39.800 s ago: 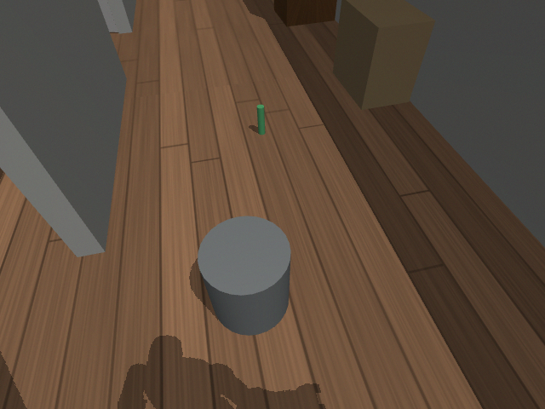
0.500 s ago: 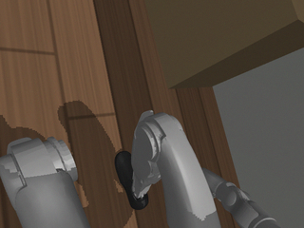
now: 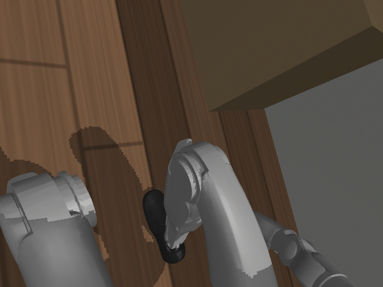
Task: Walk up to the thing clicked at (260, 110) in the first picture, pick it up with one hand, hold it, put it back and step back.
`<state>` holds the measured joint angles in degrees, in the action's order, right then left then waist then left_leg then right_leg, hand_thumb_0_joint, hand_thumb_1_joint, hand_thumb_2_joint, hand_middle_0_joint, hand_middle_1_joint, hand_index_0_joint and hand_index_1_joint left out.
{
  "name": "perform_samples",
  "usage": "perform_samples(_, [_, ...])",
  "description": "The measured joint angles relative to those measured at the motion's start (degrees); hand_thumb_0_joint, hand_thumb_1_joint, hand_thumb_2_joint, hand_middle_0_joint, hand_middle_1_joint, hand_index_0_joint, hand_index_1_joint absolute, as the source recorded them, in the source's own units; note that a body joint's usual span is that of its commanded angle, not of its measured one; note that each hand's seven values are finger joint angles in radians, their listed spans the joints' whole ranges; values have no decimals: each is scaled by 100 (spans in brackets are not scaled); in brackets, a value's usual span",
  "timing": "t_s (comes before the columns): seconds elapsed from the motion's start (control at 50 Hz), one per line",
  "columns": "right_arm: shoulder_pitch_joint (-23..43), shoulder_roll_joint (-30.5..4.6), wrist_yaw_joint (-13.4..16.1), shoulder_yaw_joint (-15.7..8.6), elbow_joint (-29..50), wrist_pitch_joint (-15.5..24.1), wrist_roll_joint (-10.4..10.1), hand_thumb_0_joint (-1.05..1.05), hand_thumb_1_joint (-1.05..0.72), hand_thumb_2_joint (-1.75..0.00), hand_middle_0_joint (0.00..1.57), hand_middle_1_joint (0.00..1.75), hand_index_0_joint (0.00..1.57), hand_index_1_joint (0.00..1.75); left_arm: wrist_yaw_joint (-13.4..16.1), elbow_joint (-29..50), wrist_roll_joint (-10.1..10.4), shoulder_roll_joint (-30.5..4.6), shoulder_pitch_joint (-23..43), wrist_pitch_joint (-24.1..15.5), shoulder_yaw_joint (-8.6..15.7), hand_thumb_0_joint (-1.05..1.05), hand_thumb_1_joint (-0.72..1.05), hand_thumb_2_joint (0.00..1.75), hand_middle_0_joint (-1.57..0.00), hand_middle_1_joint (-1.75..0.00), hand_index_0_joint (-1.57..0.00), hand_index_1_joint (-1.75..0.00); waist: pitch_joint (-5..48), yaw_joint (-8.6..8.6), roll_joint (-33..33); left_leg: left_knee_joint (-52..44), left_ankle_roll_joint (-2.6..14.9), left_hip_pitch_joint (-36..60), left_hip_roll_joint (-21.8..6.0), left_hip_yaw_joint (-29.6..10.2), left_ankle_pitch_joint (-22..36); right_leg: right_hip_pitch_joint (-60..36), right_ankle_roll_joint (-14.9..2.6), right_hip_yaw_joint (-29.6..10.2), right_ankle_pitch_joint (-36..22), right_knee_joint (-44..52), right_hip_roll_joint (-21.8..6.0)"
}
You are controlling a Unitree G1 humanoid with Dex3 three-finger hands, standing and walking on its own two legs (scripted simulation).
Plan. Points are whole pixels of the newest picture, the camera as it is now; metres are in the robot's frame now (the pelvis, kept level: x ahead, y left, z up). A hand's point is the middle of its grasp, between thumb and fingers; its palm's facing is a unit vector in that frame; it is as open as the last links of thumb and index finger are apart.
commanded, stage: withdraw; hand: left
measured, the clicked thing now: out of the picture +0.42 +0.30 -0.19
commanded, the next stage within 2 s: rise in 0.42 s
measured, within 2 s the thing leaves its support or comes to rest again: neither
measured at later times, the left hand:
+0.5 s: hand out of the picture +0.40 +0.36 -0.09, palm faces +0.39 -0.92 -0.06, open 17.4 cm
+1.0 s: hand out of the picture +0.29 +0.39 +0.03, palm faces +0.31 -0.82 -0.48, open 17.6 cm
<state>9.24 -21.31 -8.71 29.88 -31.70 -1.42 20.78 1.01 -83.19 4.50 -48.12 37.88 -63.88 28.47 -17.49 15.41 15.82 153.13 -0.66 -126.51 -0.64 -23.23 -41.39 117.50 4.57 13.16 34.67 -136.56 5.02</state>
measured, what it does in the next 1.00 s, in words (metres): rises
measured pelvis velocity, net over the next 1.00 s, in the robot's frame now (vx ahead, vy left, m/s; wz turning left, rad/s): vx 0.02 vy -0.01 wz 0.18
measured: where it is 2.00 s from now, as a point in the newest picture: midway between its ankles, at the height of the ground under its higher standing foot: (123, 268)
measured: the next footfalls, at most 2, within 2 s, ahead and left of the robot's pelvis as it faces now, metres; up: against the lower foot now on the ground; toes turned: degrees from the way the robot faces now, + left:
none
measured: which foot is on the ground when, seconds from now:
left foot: down 0.00-1.00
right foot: down 0.00-1.00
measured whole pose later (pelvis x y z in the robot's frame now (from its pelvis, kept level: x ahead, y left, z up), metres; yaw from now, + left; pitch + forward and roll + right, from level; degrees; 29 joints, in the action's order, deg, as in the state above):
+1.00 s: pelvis +0.02 -0.01 +0.11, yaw +10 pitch +32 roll -7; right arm -4.5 -15.8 -2.6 1.7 -33.3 -8.5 -0.6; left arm -2.8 -36.4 -3.0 -34.0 15.5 -11.4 21.3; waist 7.0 2.4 -0.8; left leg 126.3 0.4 -120.1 -2.3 -6.3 -38.8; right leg 116.2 3.0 1.9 37.2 -121.1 -0.2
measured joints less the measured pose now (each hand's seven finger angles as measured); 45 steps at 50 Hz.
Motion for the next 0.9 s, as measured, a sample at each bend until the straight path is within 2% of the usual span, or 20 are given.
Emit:
perform_samples(0.16, [44,22,13,11,30,-5,1,0,-91,-90,21,30,21,31,-6,-30,-12,15,23,-17,33,0,-31,24,-40,-28,-39,-28,4,10,35,0,-10,12,-2,-18,12,-5,12,11,-21,5,4])
perform_samples(0.26, [22,30,49,-13,68,-39,-13,0,-90,-90,21,30,21,31,-63,250,-99,-37,-46,54,311,-1,-40,15,-25,-15,-23,-16,-31,-27,61,-4,-15,34,-15,-21,20,-15,-26,18,-43,10,10])
perform_samples(0.36, [-204,48,77,-234,61,-126,-112,0,-91,-90,21,30,21,31,-278,1111,-83,-52,-187,382,579,-1,-47,10,-15,-7,-13,-8,87,-172,-24,-86,-37,40,-19,53,28,3,-75,-24,-26,26,-33])
perform_samples(0.44, [-458,55,122,-506,8,-187,-345,0,-91,-90,21,30,21,31,-648,1735,121,-12,-350,873,406,-1,-51,7,-11,-4,-9,-5,451,-296,-266,-252,-25,-24,-6,204,60,58,-78,-113,30,86,-114])
perform_samples(0.5, [-560,46,174,-714,-78,-194,-585,0,-91,-90,21,30,21,31,-1002,1768,352,43,-497,1280,46,-1,-55,5,-9,-3,-8,-4,783,-376,-519,-403,34,-105,-11,358,109,119,-81,-203,67,157,-170])
perform_samples(0.56, [-615,24,230,-925,-100,-162,-802,0,-90,-90,21,30,21,31,-1266,1874,522,316,-607,1719,-74,-1,-57,4,-8,-3,-7,-3,997,-496,-730,-541,115,-155,-37,509,159,161,-84,-297,75,235,-200])
perform_samples(0.62, [-694,183,264,-1294,-140,-223,-1072,0,-90,-91,21,30,21,31,-1165,2084,-46,488,-674,2213,-134,-1,-57,5,-7,-3,-6,-4,1201,-620,-803,-710,146,-144,-83,677,185,201,-145,-407,82,309,-226])
perform_samples(0.66, [-759,306,292,-1500,-138,-293,-1239,1,-91,-91,21,30,21,31,-1095,2200,-295,582,-729,2561,-194,-1,-57,6,-7,-4,-6,-5,1376,-668,-842,-863,146,-119,-102,794,195,219,-194,-483,102,382,-260])
perform_samples(0.74, [-923,479,368,-1818,-91,-419,-1511,1,-94,-92,21,30,21,31,-927,2694,-692,722,-931,3284,-125,-2,-58,8,-9,-6,-7,-7,1731,-760,-972,-1223,125,-43,-110,993,202,224,-275,-609,161,582,-342])
perform_samples(0.82, [-1087,555,437,-2135,-144,-521,-1710,1,-94,-92,21,30,21,31,-731,3168,-821,704,-1140,3846,-132,-2,-58,7,-8,-6,-7,-7,2041,-876,-1197,-1602,121,36,-94,1219,227,219,-298,-767,227,789,-435])
perform_samples(0.9, [-1259,564,516,-2512,-178,-623,-1903,1,-92,-91,21,30,21,31,-552,3639,-790,829,-1475,4467,-263,-2,-57,6,-7,-6,-6,-7,2290,-1071,-1450,-2013,137,170,-113,1466,244,190,-265,-956,261,1041,-489])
